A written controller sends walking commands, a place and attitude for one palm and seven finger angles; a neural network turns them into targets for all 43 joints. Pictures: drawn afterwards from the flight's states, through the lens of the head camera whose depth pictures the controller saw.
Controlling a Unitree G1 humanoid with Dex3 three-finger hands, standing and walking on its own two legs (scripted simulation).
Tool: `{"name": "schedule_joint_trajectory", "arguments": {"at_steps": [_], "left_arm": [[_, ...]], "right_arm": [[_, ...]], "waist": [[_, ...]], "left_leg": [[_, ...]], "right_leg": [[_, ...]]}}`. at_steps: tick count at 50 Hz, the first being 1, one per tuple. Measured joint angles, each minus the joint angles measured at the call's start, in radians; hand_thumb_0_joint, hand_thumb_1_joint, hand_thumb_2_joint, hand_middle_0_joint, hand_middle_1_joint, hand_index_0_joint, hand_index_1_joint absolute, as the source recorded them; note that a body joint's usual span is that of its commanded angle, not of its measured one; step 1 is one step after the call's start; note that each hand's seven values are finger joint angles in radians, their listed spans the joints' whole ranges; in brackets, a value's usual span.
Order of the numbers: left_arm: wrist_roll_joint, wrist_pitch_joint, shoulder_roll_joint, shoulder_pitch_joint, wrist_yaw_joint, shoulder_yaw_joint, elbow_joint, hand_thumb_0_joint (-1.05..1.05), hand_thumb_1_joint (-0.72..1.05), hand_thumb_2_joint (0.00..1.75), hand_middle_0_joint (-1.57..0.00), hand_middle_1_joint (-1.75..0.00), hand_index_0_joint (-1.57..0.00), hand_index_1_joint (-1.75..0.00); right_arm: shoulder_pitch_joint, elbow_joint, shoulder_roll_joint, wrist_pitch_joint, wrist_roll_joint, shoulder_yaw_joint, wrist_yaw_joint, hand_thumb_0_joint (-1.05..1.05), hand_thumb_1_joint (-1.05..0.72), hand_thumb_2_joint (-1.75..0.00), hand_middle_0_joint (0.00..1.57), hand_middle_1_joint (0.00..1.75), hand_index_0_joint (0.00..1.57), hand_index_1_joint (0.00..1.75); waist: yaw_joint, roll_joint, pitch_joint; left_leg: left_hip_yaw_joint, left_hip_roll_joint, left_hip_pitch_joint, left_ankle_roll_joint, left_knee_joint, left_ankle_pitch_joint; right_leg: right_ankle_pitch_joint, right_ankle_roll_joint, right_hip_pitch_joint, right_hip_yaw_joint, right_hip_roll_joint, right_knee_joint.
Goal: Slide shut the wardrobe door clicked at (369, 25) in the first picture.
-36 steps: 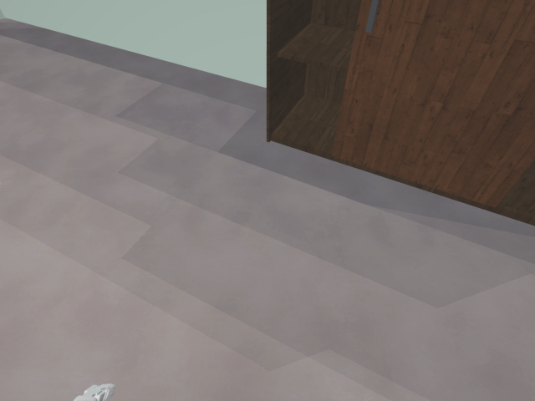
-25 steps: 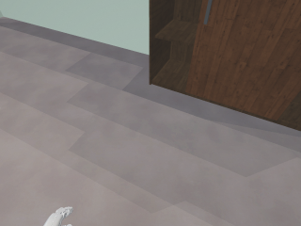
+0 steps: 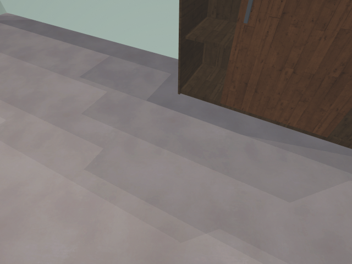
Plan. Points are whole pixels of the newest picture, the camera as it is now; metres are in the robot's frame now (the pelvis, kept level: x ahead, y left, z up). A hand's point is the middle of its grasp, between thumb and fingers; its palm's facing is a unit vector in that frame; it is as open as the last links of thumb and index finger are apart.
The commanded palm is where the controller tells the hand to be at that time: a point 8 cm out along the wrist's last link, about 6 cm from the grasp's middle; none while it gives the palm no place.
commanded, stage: stand and wait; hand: right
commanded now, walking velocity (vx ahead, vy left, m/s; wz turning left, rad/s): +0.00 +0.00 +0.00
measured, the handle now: out of the picture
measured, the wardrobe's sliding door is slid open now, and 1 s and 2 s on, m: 0.39 0.39 0.39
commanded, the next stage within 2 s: look at it before walking up in 0.14 s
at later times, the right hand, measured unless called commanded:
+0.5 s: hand out of the picture +0.07 -0.24 -0.16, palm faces -0.04 +0.95 -0.32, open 7.4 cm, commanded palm none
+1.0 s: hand out of the picture +0.05 -0.22 -0.17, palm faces -0.03 +0.96 -0.27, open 7.4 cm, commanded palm none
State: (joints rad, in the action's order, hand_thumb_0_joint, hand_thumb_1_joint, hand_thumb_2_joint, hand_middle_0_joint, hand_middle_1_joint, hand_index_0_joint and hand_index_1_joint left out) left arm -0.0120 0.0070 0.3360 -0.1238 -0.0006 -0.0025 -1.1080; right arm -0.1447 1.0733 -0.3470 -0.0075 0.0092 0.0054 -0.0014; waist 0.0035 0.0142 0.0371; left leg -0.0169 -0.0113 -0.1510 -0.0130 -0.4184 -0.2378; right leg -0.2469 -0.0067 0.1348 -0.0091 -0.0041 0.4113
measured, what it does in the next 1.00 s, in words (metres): stands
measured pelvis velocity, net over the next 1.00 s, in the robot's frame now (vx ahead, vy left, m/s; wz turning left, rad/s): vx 0.01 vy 0.00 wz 0.02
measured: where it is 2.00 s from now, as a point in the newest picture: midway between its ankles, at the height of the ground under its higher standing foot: (175, 242)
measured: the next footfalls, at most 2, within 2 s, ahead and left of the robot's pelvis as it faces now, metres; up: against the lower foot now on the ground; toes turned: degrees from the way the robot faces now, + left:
left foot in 1.48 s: +0.32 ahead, +0.15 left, +0.00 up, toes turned +15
right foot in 1.86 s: +0.46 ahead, -0.08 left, +0.00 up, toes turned -6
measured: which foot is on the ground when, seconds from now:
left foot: down 0.00-1.00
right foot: down 0.00-1.00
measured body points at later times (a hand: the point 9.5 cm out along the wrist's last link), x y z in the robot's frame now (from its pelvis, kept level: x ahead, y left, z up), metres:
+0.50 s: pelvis -0.01 +0.00 +0.00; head -0.01 +0.00 +0.45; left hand +0.07 +0.30 -0.13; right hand +0.08 -0.29 -0.13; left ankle -0.01 +0.13 -0.74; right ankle -0.01 -0.12 -0.74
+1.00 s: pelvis +0.01 +0.00 +0.00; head +0.00 +0.00 +0.45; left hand +0.06 +0.28 -0.14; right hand +0.05 -0.27 -0.15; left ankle -0.01 +0.13 -0.74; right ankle -0.02 -0.11 -0.74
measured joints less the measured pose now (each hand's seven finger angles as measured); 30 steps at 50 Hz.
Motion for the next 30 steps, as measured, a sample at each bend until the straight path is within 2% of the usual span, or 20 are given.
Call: {"name": "schedule_joint_trajectory", "arguments": {"at_steps": [30], "left_arm": [[0.000, 0.006, -0.006, 0.011, -0.003, -0.002, -0.012, 0.01, 0.91, 0.90, -0.20, -0.30, -0.21, -0.30]], "right_arm": [[0.007, 0.011, 0.009, 0.007, 0.003, 0.002, 0.002, 0.00, -0.90, -0.90, 0.21, 0.30, 0.20, 0.30]], "waist": [[-0.001, 0.000, -0.010]], "left_leg": [[-0.003, 0.009, 0.000, 0.007, 0.026, 0.027]], "right_leg": [[0.027, 0.008, -0.005, -0.003, 0.009, -0.031]]}}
